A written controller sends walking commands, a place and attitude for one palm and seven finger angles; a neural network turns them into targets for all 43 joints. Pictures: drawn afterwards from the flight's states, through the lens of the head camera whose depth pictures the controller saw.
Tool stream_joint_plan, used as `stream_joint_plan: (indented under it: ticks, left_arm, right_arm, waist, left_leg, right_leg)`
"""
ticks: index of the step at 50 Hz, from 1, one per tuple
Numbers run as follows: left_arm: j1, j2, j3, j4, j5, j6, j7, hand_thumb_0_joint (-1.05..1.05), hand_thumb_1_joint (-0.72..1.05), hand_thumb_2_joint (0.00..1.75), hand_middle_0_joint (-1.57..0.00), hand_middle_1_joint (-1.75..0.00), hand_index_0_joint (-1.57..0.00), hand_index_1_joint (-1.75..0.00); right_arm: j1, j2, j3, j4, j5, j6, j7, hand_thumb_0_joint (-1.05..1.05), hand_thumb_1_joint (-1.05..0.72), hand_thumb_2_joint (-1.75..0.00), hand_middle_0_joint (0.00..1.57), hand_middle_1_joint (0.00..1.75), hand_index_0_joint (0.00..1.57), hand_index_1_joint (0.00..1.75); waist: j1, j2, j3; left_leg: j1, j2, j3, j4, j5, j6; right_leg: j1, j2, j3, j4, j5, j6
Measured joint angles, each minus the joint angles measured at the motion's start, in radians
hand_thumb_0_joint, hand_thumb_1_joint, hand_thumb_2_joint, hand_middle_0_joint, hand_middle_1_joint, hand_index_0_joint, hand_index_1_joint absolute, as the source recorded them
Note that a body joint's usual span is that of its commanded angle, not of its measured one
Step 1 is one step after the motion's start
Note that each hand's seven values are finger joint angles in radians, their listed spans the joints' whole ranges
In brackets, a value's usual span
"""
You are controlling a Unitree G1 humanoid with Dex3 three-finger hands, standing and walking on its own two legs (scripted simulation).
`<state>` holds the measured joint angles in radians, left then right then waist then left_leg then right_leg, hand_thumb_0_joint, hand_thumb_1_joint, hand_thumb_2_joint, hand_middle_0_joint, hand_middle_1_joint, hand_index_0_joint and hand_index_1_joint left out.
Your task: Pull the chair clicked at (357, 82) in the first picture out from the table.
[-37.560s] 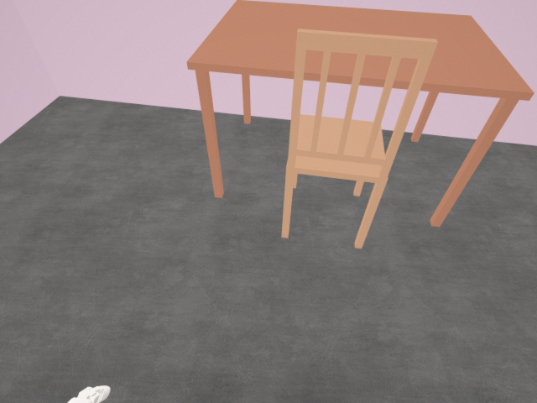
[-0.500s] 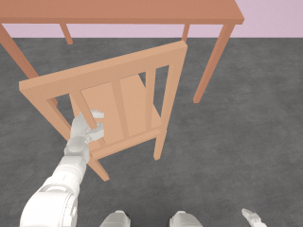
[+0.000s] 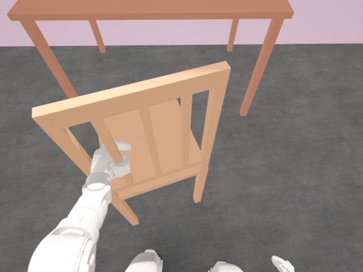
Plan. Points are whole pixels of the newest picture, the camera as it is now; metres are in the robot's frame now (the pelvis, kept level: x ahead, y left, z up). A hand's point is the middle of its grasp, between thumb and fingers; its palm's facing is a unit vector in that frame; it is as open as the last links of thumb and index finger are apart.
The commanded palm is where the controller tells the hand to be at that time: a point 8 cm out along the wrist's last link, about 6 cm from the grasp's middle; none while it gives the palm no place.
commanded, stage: step backward, pulling the chair out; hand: left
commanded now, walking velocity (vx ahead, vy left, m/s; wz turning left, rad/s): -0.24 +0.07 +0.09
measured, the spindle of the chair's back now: (152, 146) +0.42 +0.11 -0.05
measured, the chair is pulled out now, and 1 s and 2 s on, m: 0.47 0.66 0.66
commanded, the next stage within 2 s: stop walking, hand still on the chair in 0.08 s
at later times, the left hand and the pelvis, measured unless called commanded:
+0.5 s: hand (116, 231) +0.20 +0.16 -0.05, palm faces +0.11 -0.99 -0.13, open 5.2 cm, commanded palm +0.18 +0.21 -0.04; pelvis -0.09 +0.02 +0.01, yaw +3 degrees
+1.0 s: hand (111, 251) +0.16 +0.16 -0.05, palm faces +0.12 -0.98 -0.14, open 5.3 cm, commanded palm +0.14 +0.21 -0.04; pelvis -0.08 +0.02 +0.02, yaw +2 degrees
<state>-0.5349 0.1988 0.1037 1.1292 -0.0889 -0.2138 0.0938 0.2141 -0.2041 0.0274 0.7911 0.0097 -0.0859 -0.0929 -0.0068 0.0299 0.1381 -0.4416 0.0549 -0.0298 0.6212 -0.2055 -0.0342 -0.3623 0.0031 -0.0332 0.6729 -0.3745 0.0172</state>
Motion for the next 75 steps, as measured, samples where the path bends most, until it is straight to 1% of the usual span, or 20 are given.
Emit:
stream_joint_plan:
  ticks: [1, 3, 4, 6, 8, 9, 12, 15, 16, 17, 19, 22, 25, 31, 38, 48, 60, 63, 68, 75]
  left_arm:
    - [-0.004, 0.004, 0.007, 0.005, -0.002, -0.003, -0.003, 0.05, 0.70, 0.79, -0.24, -1.18, -0.50, -1.45]
    - [-0.009, 0.004, 0.028, 0.016, -0.010, -0.013, -0.006, 0.05, 0.69, 0.79, -0.24, -1.18, -0.50, -1.45]
    - [-0.007, 0.002, 0.035, 0.019, -0.011, -0.017, -0.005, 0.05, 0.69, 0.79, -0.24, -1.17, -0.50, -1.45]
    - [-0.002, -0.004, 0.044, 0.017, -0.010, -0.011, 0.000, 0.05, 0.69, 0.78, -0.24, -1.17, -0.50, -1.45]
    - [0.007, -0.015, 0.043, 0.009, -0.011, 0.003, 0.006, 0.06, 0.70, 0.78, -0.22, -1.16, -0.50, -1.45]
    - [0.013, -0.022, 0.041, 0.003, -0.009, 0.011, 0.008, 0.06, 0.70, 0.78, -0.22, -1.15, -0.50, -1.45]
    - [0.053, -0.050, 0.030, -0.068, -0.003, 0.051, 0.019, 0.06, 0.71, 0.77, -0.20, -1.15, -0.50, -1.45]
    - [0.109, -0.076, -0.004, -0.168, 0.008, 0.087, 0.032, 0.05, 0.72, 0.77, -0.19, -1.17, -0.50, -1.45]
    - [0.123, -0.073, -0.019, -0.197, 0.014, 0.095, 0.031, 0.05, 0.72, 0.77, -0.18, -1.17, -0.50, -1.45]
    - [0.140, -0.069, -0.030, -0.224, 0.015, 0.105, 0.028, 0.05, 0.73, 0.77, -0.18, -1.17, -0.50, -1.45]
    - [0.184, -0.069, -0.052, -0.254, 0.010, 0.110, 0.024, 0.05, 0.73, 0.77, -0.17, -1.17, -0.50, -1.45]
    - [0.259, -0.083, -0.074, -0.277, 0.008, 0.100, 0.007, 0.05, 0.73, 0.76, -0.17, -1.16, -0.50, -1.45]
    - [0.319, -0.091, -0.087, -0.299, 0.016, 0.087, -0.004, 0.05, 0.72, 0.77, -0.18, -1.16, -0.50, -1.45]
    - [0.441, -0.098, -0.108, -0.343, 0.024, 0.071, -0.006, 0.05, 0.71, 0.79, -0.20, -1.13, -0.50, -1.45]
    - [0.532, -0.106, -0.115, -0.391, 0.031, 0.060, 0.001, 0.06, 0.70, 0.80, -0.22, -1.12, -0.50, -1.45]
    - [0.568, -0.101, -0.129, -0.456, 0.040, 0.079, 0.019, 0.06, 0.70, 0.80, -0.22, -1.13, -0.50, -1.45]
    - [0.581, -0.102, -0.138, -0.485, 0.041, 0.097, 0.026, 0.06, 0.71, 0.79, -0.20, -1.13, -0.50, -1.45]
    - [0.591, -0.098, -0.134, -0.518, 0.034, 0.108, 0.014, 0.05, 0.69, 0.78, -0.19, -1.16, -0.50, -1.45]
    - [0.604, -0.087, -0.133, -0.604, 0.032, 0.126, -0.013, 0.03, 0.52, 0.71, -0.17, -1.20, -0.50, -1.45]
    - [0.626, -0.091, -0.132, -0.692, 0.032, 0.157, -0.020, 0.02, -0.04, 0.44, -0.18, -1.19, -0.48, -1.38]
  right_arm:
    - [-0.002, 0.002, 0.002, 0.004, 0.002, -0.002, 0.002, 0.00, -0.90, -0.90, 0.20, 0.30, 0.20, 0.30]
    - [-0.017, -0.008, 0.002, 0.012, 0.009, 0.001, 0.001, 0.00, -0.90, -0.90, 0.20, 0.30, 0.20, 0.30]
    - [-0.017, -0.012, -0.001, 0.015, 0.016, 0.004, 0.000, 0.00, -0.90, -0.90, 0.20, 0.30, 0.20, 0.30]
    - [-0.013, -0.021, -0.009, 0.020, 0.027, 0.012, -0.001, 0.00, -0.90, -0.90, 0.20, 0.30, 0.20, 0.30]
    - [-0.005, -0.042, -0.011, 0.024, 0.028, 0.013, -0.002, 0.00, -0.90, -0.90, 0.20, 0.30, 0.20, 0.30]
    - [-0.002, -0.055, -0.011, 0.023, 0.027, 0.013, -0.004, 0.00, -0.90, -0.90, 0.20, 0.30, 0.20, 0.30]
    - [0.013, -0.090, -0.019, 0.002, 0.023, 0.017, -0.014, 0.01, -0.90, -0.90, 0.20, 0.30, 0.20, 0.30]
    - [0.028, -0.113, -0.030, -0.031, 0.015, 0.014, -0.030, 0.01, -0.90, -0.90, 0.20, 0.30, 0.20, 0.30]
    - [0.021, -0.106, -0.034, -0.033, 0.010, 0.014, -0.035, 0.01, -0.90, -0.90, 0.20, 0.30, 0.20, 0.30]
    - [0.016, -0.096, -0.035, -0.040, 0.006, 0.017, -0.039, 0.01, -0.90, -0.90, 0.20, 0.30, 0.20, 0.30]
    - [0.026, -0.081, -0.033, -0.068, 0.003, 0.024, -0.037, 0.01, -0.90, -0.90, 0.20, 0.30, 0.20, 0.30]
    - [0.050, -0.048, -0.023, -0.083, 0.003, 0.036, -0.020, 0.01, -0.90, -0.90, 0.20, 0.30, 0.20, 0.30]
    - [0.053, -0.015, -0.005, -0.069, 0.004, 0.046, 0.001, 0.01, -0.90, -0.90, 0.20, 0.30, 0.20, 0.30]
    - [0.055, 0.023, 0.017, -0.052, 0.003, 0.043, 0.003, 0.01, -0.90, -0.90, 0.20, 0.30, 0.20, 0.30]
    - [0.036, 0.000, 0.009, -0.059, -0.002, 0.037, -0.009, 0.01, -0.90, -0.90, 0.20, 0.30, 0.20, 0.30]
    - [0.000, -0.040, -0.014, -0.090, -0.002, 0.047, -0.019, 0.01, -0.90, -0.90, 0.20, 0.30, 0.20, 0.30]
    - [-0.001, -0.011, 0.003, -0.105, -0.002, 0.075, -0.018, 0.01, -0.90, -0.90, 0.20, 0.30, 0.20, 0.30]
    - [0.013, -0.004, 0.002, -0.113, 0.022, 0.065, 0.017, 0.01, -0.90, -0.90, 0.20, 0.30, 0.20, 0.30]
    - [0.019, -0.009, -0.004, -0.137, 0.027, 0.028, 0.055, 0.01, -0.90, -0.90, 0.20, 0.30, 0.20, 0.30]
    - [0.016, -0.028, -0.011, -0.170, 0.022, -0.011, 0.062, 0.01, -0.90, -0.90, 0.20, 0.30, 0.20, 0.30]
  waist:
    - [0.005, 0.009, 0.006]
    - [-0.011, 0.053, 0.035]
    - [-0.019, 0.056, 0.037]
    - [-0.026, 0.033, 0.032]
    - [-0.033, 0.011, 0.021]
    - [-0.039, 0.005, 0.015]
    - [-0.062, -0.005, -0.004]
    - [-0.081, -0.006, -0.022]
    - [-0.080, -0.030, -0.013]
    - [-0.070, -0.054, -0.003]
    - [-0.051, -0.057, -0.006]
    - [-0.038, -0.028, -0.038]
    - [-0.027, -0.002, -0.047]
    - [-0.014, 0.008, -0.096]
    - [-0.016, 0.016, -0.130]
    - [-0.016, -0.002, -0.130]
    - [-0.017, -0.009, -0.134]
    - [-0.030, -0.017, -0.163]
    - [-0.027, -0.020, -0.174]
    - [-0.026, 0.000, -0.201]
  left_leg:
    - [-0.012, 0.011, -0.004, 0.010, 0.004, -0.008]
    - [-0.023, 0.042, -0.030, 0.020, 0.016, -0.009]
    - [-0.038, 0.034, -0.039, 0.052, -0.044, -0.008]
    - [-0.073, -0.013, -0.049, 0.201, -0.178, -0.008]
    - [-0.077, -0.049, -0.046, 0.312, -0.227, -0.009]
    - [-0.062, -0.058, -0.041, 0.324, -0.240, -0.008]
    - [0.033, -0.061, -0.023, 0.231, -0.259, 0.002]
    - [0.178, -0.040, 0.004, -0.001, -0.177, 0.014]
    - [0.199, -0.055, 0.018, -0.041, -0.138, 0.004]
    - [0.216, -0.071, 0.036, -0.058, -0.120, 0.007]
    - [0.229, -0.069, 0.056, -0.065, -0.116, 0.020]
    - [0.234, -0.051, 0.053, -0.069, -0.120, 0.026]
    - [0.246, -0.030, 0.042, -0.061, -0.125, 0.020]
    - [0.285, -0.020, 0.049, -0.115, -0.107, 0.014]
    - [0.306, -0.019, 0.056, -0.149, -0.100, 0.014]
    - [0.311, -0.021, 0.056, -0.177, -0.087, 0.014]
    - [0.313, -0.023, 0.059, -0.191, -0.080, 0.018]
    - [0.252, -0.029, 0.046, -0.152, -0.091, 0.020]
    - [0.149, -0.030, 0.039, -0.056, -0.125, 0.021]
    - [0.038, -0.034, 0.039, 0.051, -0.168, 0.024]
  right_leg:
    - [0.022, 0.009, -0.004, -0.057, 0.072, -0.008]
    - [0.034, 0.043, -0.027, -0.093, 0.128, -0.030]
    - [0.027, 0.043, -0.032, -0.093, 0.132, -0.038]
    - [0.005, 0.018, -0.026, -0.083, 0.134, -0.043]
    - [-0.012, -0.010, -0.018, -0.082, 0.145, -0.041]
    - [-0.020, -0.023, -0.018, -0.084, 0.153, -0.038]
    - [-0.042, -0.060, -0.024, -0.079, 0.170, -0.022]
    - [-0.066, -0.087, -0.037, -0.059, 0.175, -0.001]
    - [-0.068, -0.106, -0.026, -0.049, 0.176, 0.007]
    - [-0.065, -0.117, -0.005, -0.048, 0.181, 0.010]
    - [-0.056, -0.101, 0.015, -0.030, 0.117, 0.013]
    - [0.009, -0.061, -0.004, -0.026, 0.047, 0.006]
    - [0.079, -0.028, -0.012, -0.121, 0.153, -0.017]
    - [0.112, -0.016, -0.007, -0.168, 0.156, -0.024]
    - [0.127, -0.014, -0.001, -0.194, 0.161, -0.022]
    - [0.134, -0.015, -0.002, -0.223, 0.173, -0.019]
    - [0.139, -0.016, 0.001, -0.247, 0.187, -0.014]
    - [0.085, -0.025, -0.011, -0.209, 0.173, -0.014]
    - [-0.011, -0.029, -0.016, -0.127, 0.143, -0.016]
    - [-0.123, -0.036, -0.013, -0.021, 0.102, -0.013]
